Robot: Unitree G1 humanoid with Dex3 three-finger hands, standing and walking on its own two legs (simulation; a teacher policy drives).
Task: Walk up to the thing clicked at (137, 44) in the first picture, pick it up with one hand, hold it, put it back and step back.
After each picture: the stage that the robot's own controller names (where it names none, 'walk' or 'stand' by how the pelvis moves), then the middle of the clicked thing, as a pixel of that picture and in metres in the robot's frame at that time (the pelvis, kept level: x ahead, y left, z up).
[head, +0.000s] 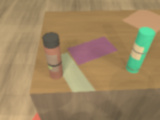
stand; (138, 52) +0.59 -0.28 -0.05
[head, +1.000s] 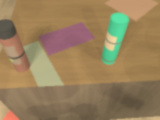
walk; (113, 41) +0.57 -0.11 -0.02
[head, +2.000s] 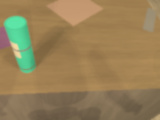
walk; (22, 48) +0.51 +0.24 -0.01
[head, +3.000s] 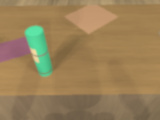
stand; (40, 53) +0.53 +0.20 -0.02
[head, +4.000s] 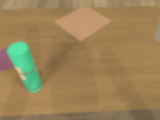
stand; (27, 70) +0.45 +0.23 -0.04
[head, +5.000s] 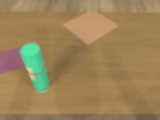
stand; (37, 70) +0.45 +0.21 -0.05
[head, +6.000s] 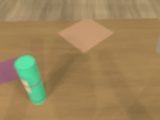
stand; (32, 82) +0.41 +0.22 -0.06
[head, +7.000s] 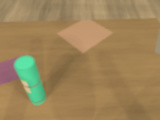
stand; (32, 83) +0.41 +0.22 -0.06
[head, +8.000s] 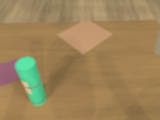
stand; (33, 83) +0.41 +0.22 -0.06
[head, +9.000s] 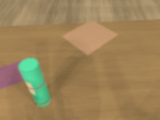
rise first; (36, 84) +0.41 +0.22 -0.05
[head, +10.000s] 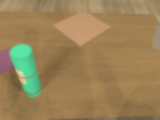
go down; (28, 73) +0.43 +0.21 -0.03
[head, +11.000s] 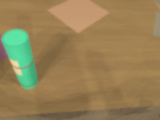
go down; (23, 63) +0.43 +0.20 +0.01
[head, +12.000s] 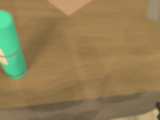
close in; (8, 51) +0.44 +0.21 +0.04
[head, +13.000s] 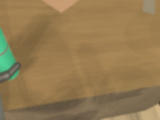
close; out of the picture +0.44 +0.22 +0.06
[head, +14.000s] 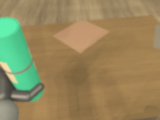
lift; (20, 67) +0.31 +0.17 +0.19
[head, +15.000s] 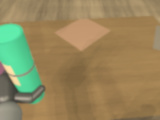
hold; (22, 70) +0.32 +0.18 +0.16
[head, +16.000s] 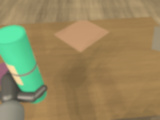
hold; (25, 70) +0.33 +0.17 +0.15
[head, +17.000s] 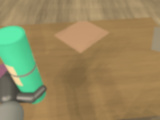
hold; (24, 71) +0.33 +0.17 +0.15
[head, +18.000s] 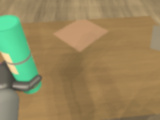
crouch; (20, 60) +0.36 +0.19 +0.15
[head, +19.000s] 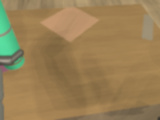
lower; (0, 34) +0.45 +0.22 +0.16
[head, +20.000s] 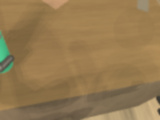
lower; out of the picture +0.46 +0.22 +0.07
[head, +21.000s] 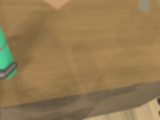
lower; out of the picture +0.44 +0.21 +0.06
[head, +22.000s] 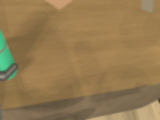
lower; out of the picture +0.44 +0.22 +0.06
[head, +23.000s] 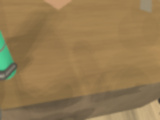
lower; out of the picture +0.44 +0.22 +0.06
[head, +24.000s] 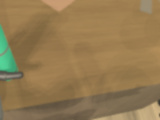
open; out of the picture +0.44 +0.21 +0.06
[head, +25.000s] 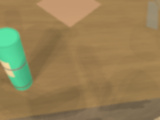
sink last; (15, 64) +0.42 +0.20 +0.02
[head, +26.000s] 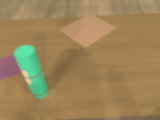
stand; (33, 74) +0.43 +0.22 +0.00
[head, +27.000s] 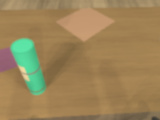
stand; (31, 70) +0.43 +0.21 +0.01
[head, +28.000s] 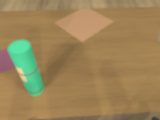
stand; (29, 71) +0.42 +0.21 +0.01
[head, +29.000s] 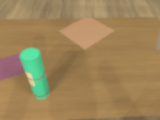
stand; (36, 76) +0.43 +0.20 -0.03
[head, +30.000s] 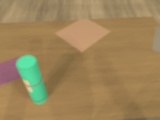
stand; (34, 82) +0.42 +0.21 -0.06
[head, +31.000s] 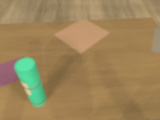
stand; (32, 84) +0.41 +0.21 -0.06
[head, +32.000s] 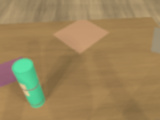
stand; (31, 85) +0.40 +0.22 -0.06
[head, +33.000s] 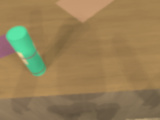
walk; (29, 54) +0.48 +0.24 -0.04
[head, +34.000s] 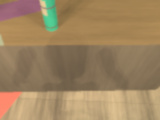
walk; (48, 8) +0.75 +0.17 -0.02
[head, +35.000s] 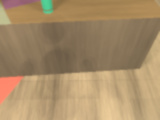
stand; out of the picture +1.04 +0.24 -0.03
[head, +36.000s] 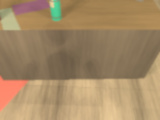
stand; (54, 2) +1.03 +0.19 -0.05
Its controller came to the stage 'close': yes
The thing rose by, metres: 0.20
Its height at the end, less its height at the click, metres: +0.00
